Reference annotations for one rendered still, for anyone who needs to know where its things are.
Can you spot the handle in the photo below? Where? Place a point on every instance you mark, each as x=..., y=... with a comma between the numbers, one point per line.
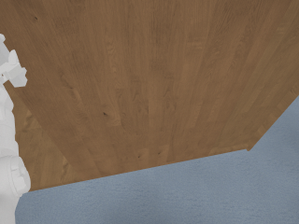
x=20, y=80

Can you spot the left robot hand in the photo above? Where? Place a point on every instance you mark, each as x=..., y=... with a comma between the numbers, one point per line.
x=12, y=68

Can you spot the wardrobe door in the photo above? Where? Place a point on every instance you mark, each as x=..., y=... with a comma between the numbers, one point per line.
x=275, y=74
x=126, y=85

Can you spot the left robot upper arm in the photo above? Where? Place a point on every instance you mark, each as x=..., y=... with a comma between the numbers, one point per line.
x=14, y=182

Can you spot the left robot forearm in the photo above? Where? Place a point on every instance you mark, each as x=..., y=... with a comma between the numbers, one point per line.
x=8, y=145

